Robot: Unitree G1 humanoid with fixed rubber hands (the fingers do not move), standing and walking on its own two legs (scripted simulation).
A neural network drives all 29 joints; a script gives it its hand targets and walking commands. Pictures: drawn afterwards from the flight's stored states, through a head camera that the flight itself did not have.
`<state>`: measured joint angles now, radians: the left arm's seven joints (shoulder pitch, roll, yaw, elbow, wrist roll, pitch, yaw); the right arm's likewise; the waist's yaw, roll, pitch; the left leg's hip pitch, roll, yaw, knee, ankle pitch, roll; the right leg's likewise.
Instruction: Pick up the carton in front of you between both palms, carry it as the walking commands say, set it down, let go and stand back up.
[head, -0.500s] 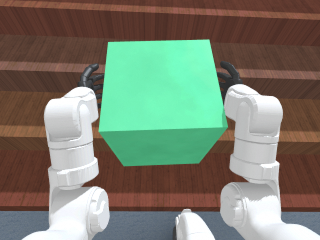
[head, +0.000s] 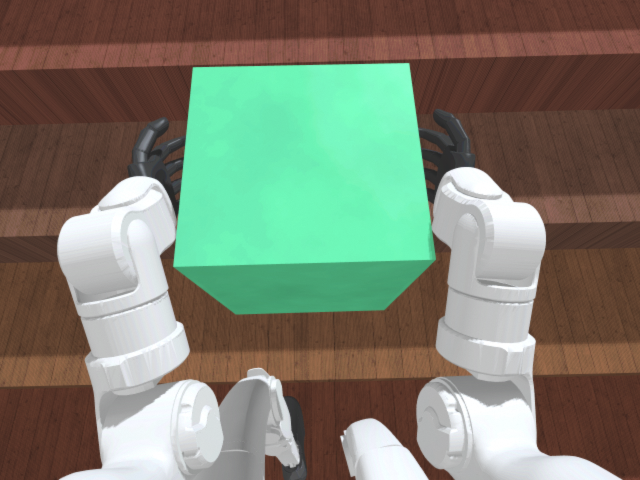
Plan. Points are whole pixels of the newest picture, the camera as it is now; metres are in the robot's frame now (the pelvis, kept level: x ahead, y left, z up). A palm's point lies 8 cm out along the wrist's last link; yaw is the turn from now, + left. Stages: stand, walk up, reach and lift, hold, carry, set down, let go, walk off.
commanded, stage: carry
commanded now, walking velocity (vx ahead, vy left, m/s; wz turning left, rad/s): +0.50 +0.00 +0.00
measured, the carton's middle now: (306, 211) +0.41 -0.03 +0.02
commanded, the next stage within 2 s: none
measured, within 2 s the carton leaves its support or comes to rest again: neither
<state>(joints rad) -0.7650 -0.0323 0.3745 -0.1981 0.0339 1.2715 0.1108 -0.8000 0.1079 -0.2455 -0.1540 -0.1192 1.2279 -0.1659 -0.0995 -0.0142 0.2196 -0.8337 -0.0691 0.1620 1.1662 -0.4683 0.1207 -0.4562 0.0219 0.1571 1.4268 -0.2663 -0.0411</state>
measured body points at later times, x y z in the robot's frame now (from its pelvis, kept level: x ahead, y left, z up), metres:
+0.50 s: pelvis +0.37 -0.04 +0.26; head +0.41 -0.03 +0.71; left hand +0.74 +0.17 +0.44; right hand +0.80 -0.13 +0.46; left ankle +0.38 +0.06 -0.24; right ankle +0.36 -0.12 -0.46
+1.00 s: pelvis +0.70 +0.04 +0.44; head +0.77 +0.01 +0.88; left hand +1.14 +0.08 +0.58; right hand +1.06 -0.21 +0.57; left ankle +0.71 +0.11 -0.30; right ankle +0.71 -0.06 -0.08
